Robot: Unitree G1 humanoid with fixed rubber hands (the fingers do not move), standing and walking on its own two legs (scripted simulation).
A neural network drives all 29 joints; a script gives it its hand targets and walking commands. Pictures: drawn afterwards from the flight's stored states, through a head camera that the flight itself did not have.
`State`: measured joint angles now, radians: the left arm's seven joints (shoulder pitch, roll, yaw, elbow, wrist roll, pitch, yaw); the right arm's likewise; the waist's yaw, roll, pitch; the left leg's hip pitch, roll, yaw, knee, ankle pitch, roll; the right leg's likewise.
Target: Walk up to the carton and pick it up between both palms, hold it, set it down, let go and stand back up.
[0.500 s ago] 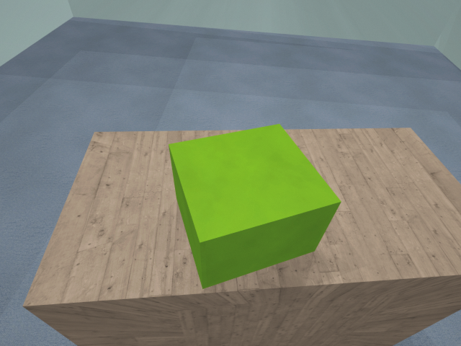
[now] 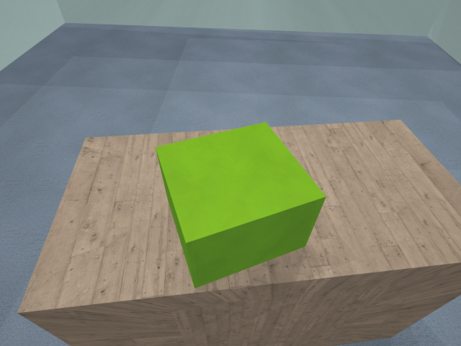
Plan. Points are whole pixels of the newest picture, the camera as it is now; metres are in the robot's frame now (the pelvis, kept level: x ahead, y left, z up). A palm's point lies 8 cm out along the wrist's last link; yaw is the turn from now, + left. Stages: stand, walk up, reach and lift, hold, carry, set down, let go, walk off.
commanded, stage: stand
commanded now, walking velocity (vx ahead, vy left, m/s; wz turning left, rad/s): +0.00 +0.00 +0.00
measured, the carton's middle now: (233, 198) +0.43 +0.02 +0.01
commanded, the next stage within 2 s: none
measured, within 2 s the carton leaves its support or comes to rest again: neither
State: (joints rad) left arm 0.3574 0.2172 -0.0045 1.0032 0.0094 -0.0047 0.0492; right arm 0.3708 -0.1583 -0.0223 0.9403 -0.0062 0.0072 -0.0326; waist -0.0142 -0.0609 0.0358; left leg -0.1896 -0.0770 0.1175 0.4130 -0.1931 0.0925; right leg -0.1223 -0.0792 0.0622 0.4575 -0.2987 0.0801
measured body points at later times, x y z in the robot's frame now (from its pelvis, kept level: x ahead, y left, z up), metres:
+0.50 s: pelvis +0.01 -0.03 +0.00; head +0.03 -0.02 +0.45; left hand -0.01 +0.20 -0.16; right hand +0.03 -0.27 -0.15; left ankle +0.03 +0.05 -0.74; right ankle -0.03 -0.17 -0.74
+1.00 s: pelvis +0.03 -0.04 +0.00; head +0.04 -0.03 +0.45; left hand +0.04 +0.18 -0.16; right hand +0.05 -0.27 -0.15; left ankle +0.03 +0.05 -0.74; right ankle -0.03 -0.17 -0.74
